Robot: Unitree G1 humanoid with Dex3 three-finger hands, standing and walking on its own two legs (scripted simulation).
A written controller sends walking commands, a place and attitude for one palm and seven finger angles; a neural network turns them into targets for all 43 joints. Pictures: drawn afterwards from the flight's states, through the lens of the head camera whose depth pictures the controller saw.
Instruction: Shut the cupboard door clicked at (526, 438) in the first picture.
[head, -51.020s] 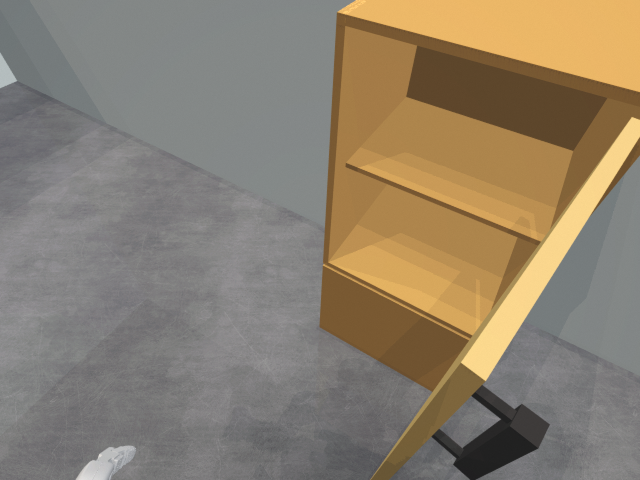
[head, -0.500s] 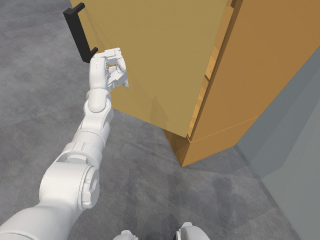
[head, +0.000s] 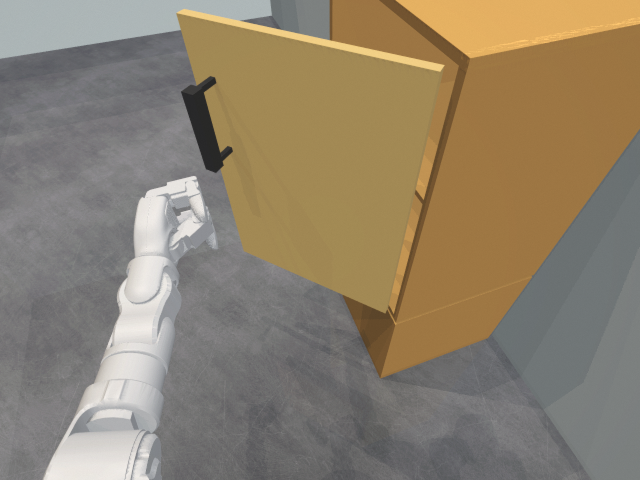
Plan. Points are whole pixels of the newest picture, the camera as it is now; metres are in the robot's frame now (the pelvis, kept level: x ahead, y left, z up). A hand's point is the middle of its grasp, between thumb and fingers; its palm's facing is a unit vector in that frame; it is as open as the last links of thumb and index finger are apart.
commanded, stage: draw the hand back to the body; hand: left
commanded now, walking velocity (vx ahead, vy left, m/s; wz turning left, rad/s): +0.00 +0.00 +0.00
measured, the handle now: (211, 125) +0.67 +0.20 +0.07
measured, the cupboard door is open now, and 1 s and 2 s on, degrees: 42 42 42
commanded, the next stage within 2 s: step back with the hand held close in 1.20 s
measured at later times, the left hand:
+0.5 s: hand (80, 303) +0.27 +0.23 +0.15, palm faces +0.31 -0.91 -0.28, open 3.8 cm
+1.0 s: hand out of the picture +0.19 +0.30 +0.17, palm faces +0.52 -0.75 -0.41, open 7.1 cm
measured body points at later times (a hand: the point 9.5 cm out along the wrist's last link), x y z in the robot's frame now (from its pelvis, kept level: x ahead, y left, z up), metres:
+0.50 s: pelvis +0.01 +0.01 +0.02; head +0.00 -0.02 +0.47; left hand +0.24 +0.28 +0.17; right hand +0.22 -0.19 -0.06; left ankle -0.01 +0.12 -0.72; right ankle +0.02 -0.11 -0.72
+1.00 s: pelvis +0.01 +0.01 +0.02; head +0.00 -0.02 +0.47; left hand +0.15 +0.33 +0.20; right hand +0.21 -0.20 -0.07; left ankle -0.01 +0.12 -0.72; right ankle +0.02 -0.11 -0.72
